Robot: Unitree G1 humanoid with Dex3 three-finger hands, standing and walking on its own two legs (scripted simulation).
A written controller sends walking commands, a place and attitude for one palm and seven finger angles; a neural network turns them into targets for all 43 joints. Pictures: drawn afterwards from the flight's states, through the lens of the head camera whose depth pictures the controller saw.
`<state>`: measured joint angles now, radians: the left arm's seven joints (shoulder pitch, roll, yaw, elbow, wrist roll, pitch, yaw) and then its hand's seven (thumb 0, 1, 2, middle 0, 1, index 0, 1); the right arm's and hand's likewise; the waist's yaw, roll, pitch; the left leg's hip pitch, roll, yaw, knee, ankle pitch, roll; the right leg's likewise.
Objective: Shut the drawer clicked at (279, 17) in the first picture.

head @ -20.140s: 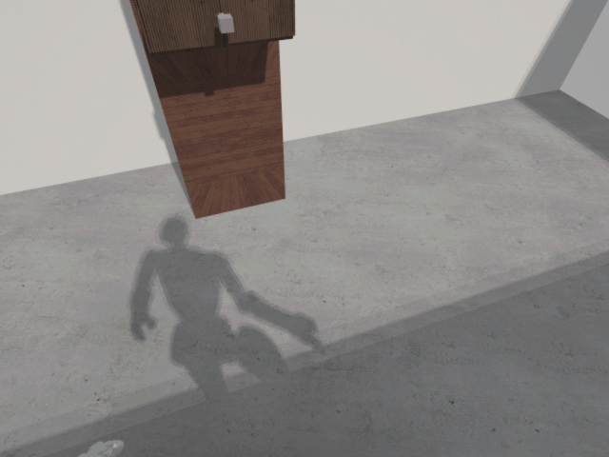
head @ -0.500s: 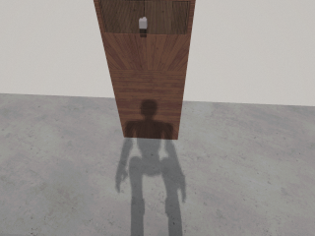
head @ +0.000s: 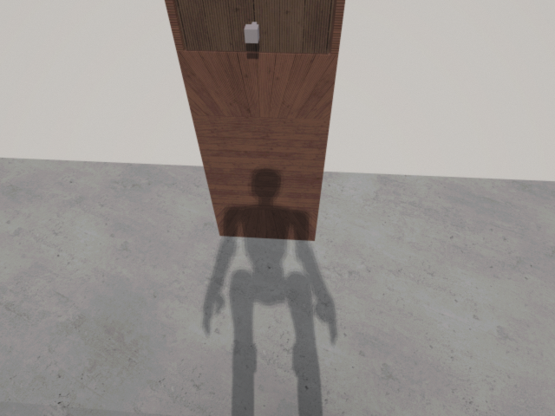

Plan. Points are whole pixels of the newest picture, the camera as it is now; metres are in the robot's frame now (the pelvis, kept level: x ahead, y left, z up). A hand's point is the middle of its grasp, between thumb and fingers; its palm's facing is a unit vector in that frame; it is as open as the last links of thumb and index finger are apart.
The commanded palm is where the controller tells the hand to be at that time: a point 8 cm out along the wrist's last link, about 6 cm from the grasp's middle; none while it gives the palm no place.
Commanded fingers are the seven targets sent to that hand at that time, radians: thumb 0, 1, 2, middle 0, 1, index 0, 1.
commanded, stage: look to check the result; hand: left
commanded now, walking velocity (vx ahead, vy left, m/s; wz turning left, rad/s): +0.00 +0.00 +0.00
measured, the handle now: (252, 30) +0.92 +0.11 +0.14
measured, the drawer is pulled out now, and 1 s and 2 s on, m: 0.00 0.00 0.00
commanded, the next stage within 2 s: stand and wait in 0.18 s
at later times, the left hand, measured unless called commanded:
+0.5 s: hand out of the picture +0.06 +0.20 -0.16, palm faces +0.01 -0.96 -0.29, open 7.4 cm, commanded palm none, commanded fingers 0.00 0.90 0.90 -0.20 -0.30 -0.20 -0.30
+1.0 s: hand out of the picture +0.09 +0.20 -0.16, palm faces +0.01 -0.95 -0.32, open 7.4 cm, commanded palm none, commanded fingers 0.00 0.90 0.90 -0.20 -0.30 -0.20 -0.30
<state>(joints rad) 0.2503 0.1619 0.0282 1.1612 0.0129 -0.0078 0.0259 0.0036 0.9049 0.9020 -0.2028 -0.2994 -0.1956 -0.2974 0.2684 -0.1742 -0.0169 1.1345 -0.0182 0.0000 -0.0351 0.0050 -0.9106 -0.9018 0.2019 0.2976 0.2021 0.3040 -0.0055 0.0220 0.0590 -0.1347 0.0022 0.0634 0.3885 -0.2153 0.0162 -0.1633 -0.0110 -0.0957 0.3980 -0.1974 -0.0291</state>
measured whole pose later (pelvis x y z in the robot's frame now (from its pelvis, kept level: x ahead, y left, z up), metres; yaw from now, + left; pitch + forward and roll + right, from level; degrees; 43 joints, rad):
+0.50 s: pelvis +0.01 -0.01 +0.00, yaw +0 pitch -2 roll +0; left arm 0.16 0.23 0.03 1.15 0.01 -0.02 0.01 0.00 0.90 0.90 -0.20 -0.30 -0.20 -0.30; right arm 0.19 -0.25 -0.02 1.13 -0.02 0.00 -0.02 0.01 -0.91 -0.90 0.20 0.30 0.20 0.30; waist -0.01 0.03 0.06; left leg -0.11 0.02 0.06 0.34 -0.20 -0.01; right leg -0.14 0.01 -0.10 0.35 -0.19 -0.05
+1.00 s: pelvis +0.02 -0.03 +0.00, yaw +0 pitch -1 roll +0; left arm 0.13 0.26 0.03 1.14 0.01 -0.02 0.01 0.00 0.90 0.90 -0.20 -0.30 -0.20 -0.30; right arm 0.15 -0.29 -0.02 1.13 -0.02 0.00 -0.02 0.01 -0.91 -0.90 0.20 0.30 0.20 0.30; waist -0.01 0.03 0.06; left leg -0.08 0.04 0.05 0.31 -0.20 -0.03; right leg -0.11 0.04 -0.11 0.32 -0.19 -0.07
